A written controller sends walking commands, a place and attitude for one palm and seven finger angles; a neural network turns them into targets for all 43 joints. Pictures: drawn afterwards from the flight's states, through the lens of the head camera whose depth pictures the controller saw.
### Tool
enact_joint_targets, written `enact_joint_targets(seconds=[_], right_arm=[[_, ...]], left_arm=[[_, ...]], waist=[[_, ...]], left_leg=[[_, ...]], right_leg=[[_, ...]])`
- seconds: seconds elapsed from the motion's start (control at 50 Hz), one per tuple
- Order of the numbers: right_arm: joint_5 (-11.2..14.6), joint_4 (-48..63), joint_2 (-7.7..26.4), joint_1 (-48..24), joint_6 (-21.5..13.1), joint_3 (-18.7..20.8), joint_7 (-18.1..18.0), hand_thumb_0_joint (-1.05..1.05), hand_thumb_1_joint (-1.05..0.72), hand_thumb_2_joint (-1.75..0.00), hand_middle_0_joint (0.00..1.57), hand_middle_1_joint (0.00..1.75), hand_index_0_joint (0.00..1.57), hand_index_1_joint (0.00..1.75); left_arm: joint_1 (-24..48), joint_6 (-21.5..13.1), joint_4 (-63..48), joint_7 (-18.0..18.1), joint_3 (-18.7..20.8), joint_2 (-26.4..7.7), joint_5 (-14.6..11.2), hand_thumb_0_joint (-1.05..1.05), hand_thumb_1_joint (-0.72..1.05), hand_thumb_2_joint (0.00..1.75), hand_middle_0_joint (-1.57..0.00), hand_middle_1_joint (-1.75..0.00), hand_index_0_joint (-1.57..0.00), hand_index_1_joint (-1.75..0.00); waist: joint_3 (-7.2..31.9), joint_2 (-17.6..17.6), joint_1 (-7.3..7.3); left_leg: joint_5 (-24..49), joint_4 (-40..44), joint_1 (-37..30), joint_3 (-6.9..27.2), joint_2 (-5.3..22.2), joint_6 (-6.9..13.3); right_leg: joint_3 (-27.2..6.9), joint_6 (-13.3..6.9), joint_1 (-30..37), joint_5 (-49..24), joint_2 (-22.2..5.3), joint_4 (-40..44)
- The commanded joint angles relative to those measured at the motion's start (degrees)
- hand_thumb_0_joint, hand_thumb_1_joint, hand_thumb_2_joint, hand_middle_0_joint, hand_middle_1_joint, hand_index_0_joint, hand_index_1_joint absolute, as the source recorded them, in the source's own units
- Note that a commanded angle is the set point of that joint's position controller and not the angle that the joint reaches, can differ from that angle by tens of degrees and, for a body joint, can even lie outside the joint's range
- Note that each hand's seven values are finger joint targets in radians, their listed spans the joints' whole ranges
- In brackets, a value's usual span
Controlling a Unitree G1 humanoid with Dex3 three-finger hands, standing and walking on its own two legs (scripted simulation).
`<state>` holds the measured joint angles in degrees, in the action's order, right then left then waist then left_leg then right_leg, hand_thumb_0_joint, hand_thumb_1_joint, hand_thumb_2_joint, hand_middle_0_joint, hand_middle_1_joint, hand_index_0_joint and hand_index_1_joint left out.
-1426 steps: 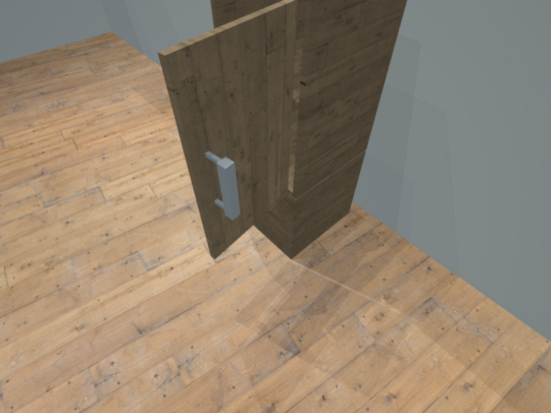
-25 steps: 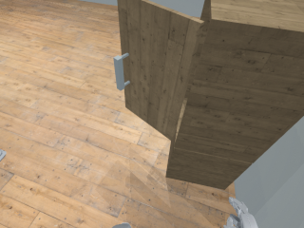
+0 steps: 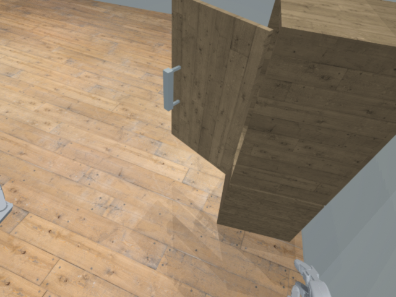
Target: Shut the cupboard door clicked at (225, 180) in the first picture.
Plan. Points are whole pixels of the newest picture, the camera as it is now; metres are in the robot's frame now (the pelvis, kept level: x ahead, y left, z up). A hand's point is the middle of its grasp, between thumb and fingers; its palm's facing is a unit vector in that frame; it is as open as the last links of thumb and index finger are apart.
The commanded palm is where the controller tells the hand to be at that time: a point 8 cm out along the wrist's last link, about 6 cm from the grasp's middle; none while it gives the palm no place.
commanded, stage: stop stepping back and stand still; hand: left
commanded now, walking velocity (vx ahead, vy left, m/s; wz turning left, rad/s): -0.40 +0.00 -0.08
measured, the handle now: (173, 88) +0.82 +0.15 -0.05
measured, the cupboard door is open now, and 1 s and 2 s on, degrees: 60 60 60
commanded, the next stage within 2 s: none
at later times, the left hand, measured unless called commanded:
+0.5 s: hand out of the picture +0.13 +0.27 +0.15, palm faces +0.51 -0.80 -0.32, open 7.4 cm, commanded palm +0.08 +0.28 +0.18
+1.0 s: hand out of the picture +0.09 +0.30 +0.15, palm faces +0.59 -0.79 -0.19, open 7.4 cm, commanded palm +0.04 +0.31 +0.18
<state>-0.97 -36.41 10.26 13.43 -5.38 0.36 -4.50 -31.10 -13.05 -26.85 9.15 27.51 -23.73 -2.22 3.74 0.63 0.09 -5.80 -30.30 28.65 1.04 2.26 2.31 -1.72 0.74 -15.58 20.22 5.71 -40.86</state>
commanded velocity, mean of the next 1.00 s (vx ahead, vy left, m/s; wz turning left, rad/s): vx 0.07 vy -0.01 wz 0.00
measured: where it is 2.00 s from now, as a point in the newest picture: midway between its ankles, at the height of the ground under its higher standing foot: outside the picture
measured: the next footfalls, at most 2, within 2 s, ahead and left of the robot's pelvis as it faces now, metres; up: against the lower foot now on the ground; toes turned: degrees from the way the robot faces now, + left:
right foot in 0.14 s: -0.19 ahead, -0.12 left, +0.00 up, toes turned -3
right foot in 1.14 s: -0.15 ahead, -0.06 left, +0.00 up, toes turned -5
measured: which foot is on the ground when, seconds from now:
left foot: down 0.00-1.00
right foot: up 0.00-0.12, down 0.14-1.00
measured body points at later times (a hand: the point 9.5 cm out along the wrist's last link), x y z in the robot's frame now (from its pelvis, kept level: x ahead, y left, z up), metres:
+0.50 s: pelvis -0.08 -0.01 -0.02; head -0.14 -0.01 +0.43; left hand +0.10 +0.31 +0.17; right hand +0.01 -0.30 -0.11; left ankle +0.05 +0.08 -0.73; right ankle -0.23 -0.12 -0.73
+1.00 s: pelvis -0.11 +0.01 -0.03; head -0.18 +0.02 +0.41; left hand +0.06 +0.34 +0.16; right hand +0.01 -0.24 -0.12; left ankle +0.05 +0.08 -0.73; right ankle -0.22 -0.12 -0.73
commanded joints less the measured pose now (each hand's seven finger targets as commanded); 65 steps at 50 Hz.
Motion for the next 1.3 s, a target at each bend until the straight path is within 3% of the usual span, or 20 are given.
enact_joint_targets(seconds=[0.0,0.1,0.16,0.2,0.26,0.32,0.42,0.48,0.54,0.62,0.68,0.74,0.84,0.92,1.0,1.08,1.12,1.16,1.22,1.28], right_arm=[[-0.79,6.69,9.55,-6.86,-5.70,2.84,-0.10,0.00,-0.90,-0.90,0.20,0.30,0.20,0.30],[-0.32,5.03,8.50,-5.75,-6.62,2.82,0.45,0.00,-0.90,-0.90,0.20,0.30,0.20,0.30],[0.45,8.29,6.97,-5.83,-3.89,2.17,0.64,0.00,-0.90,-0.90,0.20,0.30,0.20,0.30],[2.45,10.06,6.10,-7.08,-1.53,1.74,0.43,0.00,-0.90,-0.90,0.20,0.30,0.20,0.30],[2.55,10.02,7.31,-8.53,-0.03,1.28,-0.09,0.00,-0.90,-0.90,0.20,0.30,0.20,0.30],[2.08,7.74,8.30,-6.59,-0.03,0.78,-0.68,0.00,-0.90,-0.90,0.20,0.30,0.20,0.30],[1.88,7.33,9.89,-6.23,-2.06,1.79,-1.77,0.00,-0.90,-0.90,0.20,0.30,0.20,0.30],[1.59,8.02,9.89,-7.21,-3.67,1.53,-2.36,0.00,-0.90,-0.90,0.20,0.30,0.20,0.30],[0.77,9.61,10.07,-6.20,-5.77,2.12,-1.55,0.00,-0.90,-0.90,0.20,0.30,0.20,0.30],[0.01,10.91,8.11,-4.71,-6.22,2.56,-0.34,0.00,-0.90,-0.90,0.20,0.30,0.20,0.30],[0.51,11.18,6.45,-3.73,-4.40,2.36,0.29,0.00,-0.90,-0.90,0.20,0.30,0.20,0.30],[0.58,8.52,7.06,-3.02,-1.67,2.37,-0.37,0.00,-0.90,-0.90,0.20,0.30,0.20,0.30],[1.15,6.58,9.02,-4.05,-1.19,1.71,-1.70,0.00,-0.90,-0.90,0.20,0.30,0.20,0.30],[1.36,6.99,9.84,-5.99,-2.02,0.93,-2.62,0.00,-0.90,-0.90,0.20,0.30,0.20,0.30],[0.38,8.39,9.56,-7.22,-5.03,0.80,-1.64,0.00,-0.90,-0.90,0.20,0.30,0.20,0.30],[-0.73,11.18,7.31,-6.20,-5.88,2.34,1.48,0.00,-0.90,-0.90,0.20,0.30,0.20,0.30],[0.19,12.60,5.80,-5.98,-4.02,2.26,2.88,0.00,-0.90,-0.90,0.20,0.30,0.20,0.30],[1.06,11.01,5.94,-4.83,-1.02,2.63,2.99,0.00,-0.90,-0.90,0.20,0.30,0.20,0.30],[1.38,8.78,6.21,-3.44,0.02,2.07,1.93,0.00,-0.90,-0.90,0.20,0.30,0.20,0.30],[2.18,7.94,7.60,-6.07,-0.89,1.07,0.09,0.00,-0.90,-0.90,0.20,0.30,0.20,0.30]], left_arm=[[7.17,-5.23,-21.26,0.36,1.36,-9.14,-0.39,0.00,0.90,0.90,-0.20,-0.30,-0.20,-0.30],[4.22,-5.74,-22.27,0.69,6.12,-13.26,-1.02,0.00,0.90,0.90,-0.20,-0.30,-0.20,-0.30],[-6.40,-4.78,-19.50,0.47,14.31,-18.95,-2.29,0.00,0.90,0.90,-0.20,-0.30,-0.20,-0.30],[-6.77,-3.48,-17.33,0.05,12.15,-15.97,-3.54,0.00,0.90,0.90,-0.20,-0.30,-0.20,-0.30],[-10.33,-1.20,-7.97,0.36,13.55,-16.07,-3.69,0.00,0.90,0.90,-0.20,-0.30,-0.20,-0.30],[0.66,-0.33,-0.75,0.20,5.13,-11.44,-2.17,0.00,0.90,0.90,-0.20,-0.30,-0.20,-0.30],[15.66,-1.32,0.44,0.48,-2.67,-9.88,0.00,0.00,0.90,0.90,-0.20,-0.30,-0.20,-0.30],[20.62,-2.70,-9.20,0.62,-1.94,-11.93,0.40,0.00,0.90,0.90,-0.20,-0.30,-0.20,-0.30],[14.42,-4.54,-20.21,1.12,3.15,-13.44,-0.17,0.00,0.90,0.90,-0.20,-0.30,-0.20,-0.30],[-2.57,-4.70,-24.68,0.93,10.26,-15.30,-1.78,0.00,0.90,0.90,-0.20,-0.30,-0.20,-0.30],[-13.74,-2.69,-20.80,0.33,12.19,-14.59,-4.15,0.00,0.90,0.90,-0.20,-0.30,-0.20,-0.30],[-10.21,-0.43,-15.89,0.91,11.53,-13.24,-4.98,0.00,0.90,0.90,-0.20,-0.30,-0.20,-0.30],[8.95,2.89,-2.19,1.49,0.52,-8.12,-1.96,0.00,0.90,0.90,-0.20,-0.30,-0.20,-0.30],[26.62,2.47,-1.47,0.86,-5.62,-7.16,0.03,0.00,0.90,0.90,-0.20,-0.30,-0.20,-0.30],[29.52,-1.43,-16.70,1.08,-0.25,-11.93,-0.20,0.00,0.90,0.90,-0.20,-0.30,-0.20,-0.30],[2.09,-3.13,-28.28,0.67,9.35,-15.78,-2.11,0.00,0.90,0.90,-0.20,-0.30,-0.20,-0.30],[-9.58,-2.59,-27.85,0.36,11.94,-16.03,-2.62,0.00,0.90,0.90,-0.20,-0.30,-0.20,-0.30],[-12.29,-1.55,-24.68,1.07,14.62,-16.01,-3.74,0.00,0.90,0.90,-0.20,-0.30,-0.20,-0.30],[-7.12,0.09,-9.67,1.59,10.96,-11.40,-3.36,0.00,0.90,0.90,-0.20,-0.30,-0.20,-0.30],[0.34,1.03,4.70,2.14,5.83,-9.30,-1.46,0.00,0.90,0.90,-0.20,-0.30,-0.20,-0.30]], waist=[[7.20,13.64,-0.22],[16.28,15.49,1.06],[19.29,3.99,1.64],[14.66,-9.34,0.10],[4.20,-5.21,-0.89],[-7.33,-4.81,-2.42],[-13.44,-7.32,-2.28],[-11.55,0.93,-1.70],[-3.02,15.20,-0.12],[10.47,19.96,0.63],[13.69,9.50,-0.51],[5.98,-3.45,-1.89],[-10.26,-8.61,-3.07],[-16.82,0.04,-3.71],[-10.35,16.66,-0.79],[10.60,21.72,2.37],[11.21,13.25,1.67],[6.31,-8.74,0.85],[-0.89,-4.28,-2.33],[-5.90,-4.85,-0.93]], left_leg=[[-9.03,18.18,-10.58,13.55,13.75,3.18],[18.05,6.57,-31.20,4.55,8.41,0.12],[12.59,-1.45,-24.90,-2.40,2.24,-1.74],[3.48,-7.08,-18.54,-5.42,-1.43,-2.00],[-2.14,-7.02,-11.82,-4.16,-0.01,-1.47],[-2.69,-3.88,-13.03,-2.67,0.63,-1.21],[0.44,-3.14,-16.92,-0.09,1.24,-0.58],[-0.66,4.54,-18.72,4.69,3.77,-0.18],[-24.69,21.02,-14.39,14.51,7.33,0.00],[-27.03,21.00,-14.71,7.01,4.55,-5.23],[-14.96,9.44,-18.21,-0.94,1.30,-5.69],[-8.21,-7.07,-20.47,-1.61,1.35,-4.21],[-11.33,-10.50,-17.31,-0.80,1.57,-2.71],[-22.44,0.35,-16.57,6.17,3.25,-1.49],[-46.42,31.25,-2.40,22.26,11.47,-5.25],[-29.89,24.86,-7.28,6.92,7.70,-8.07],[-22.67,8.23,-2.96,-2.45,1.38,-7.03],[-15.56,-23.78,-0.12,-3.18,-3.55,-6.00],[-12.77,-28.28,8.52,0.93,1.21,-5.36],[-13.15,-11.18,0.78,-2.82,0.87,-3.59]], right_leg=[[0.87,-0.22,2.47,4.44,-0.90,8.42],[3.38,-0.89,2.02,-5.72,-1.91,24.53],[0.26,-2.08,8.36,-25.93,-9.65,23.68],[-1.77,-0.82,7.92,-41.38,-14.46,19.32],[-4.81,-2.92,1.55,-29.36,-16.92,20.19],[-4.27,-1.99,-6.69,-19.85,-15.59,22.03],[-1.49,-1.48,-11.61,-16.73,-13.22,21.95],[1.33,-1.23,-9.80,-3.93,-8.31,18.72],[3.12,-2.07,1.37,5.77,-2.26,11.05],[7.04,-3.33,11.14,9.55,0.37,13.56],[4.23,-5.04,8.96,7.71,-3.82,20.38],[-7.10,-8.98,-6.68,9.68,-14.13,25.94],[-6.53,-8.39,-18.86,18.53,-15.50,25.41],[-0.80,-5.06,-22.36,18.75,-9.53,15.23],[4.72,-2.39,0.75,13.21,0.58,-6.03],[7.54,-4.32,15.81,11.20,1.13,1.16],[1.52,-5.95,17.95,10.14,-4.69,15.30],[-25.18,-12.34,-0.19,14.93,-25.75,32.73],[-16.62,-12.20,0.38,9.85,-22.47,28.88],[-7.80,-8.35,1.65,-10.12,-17.21,22.76]])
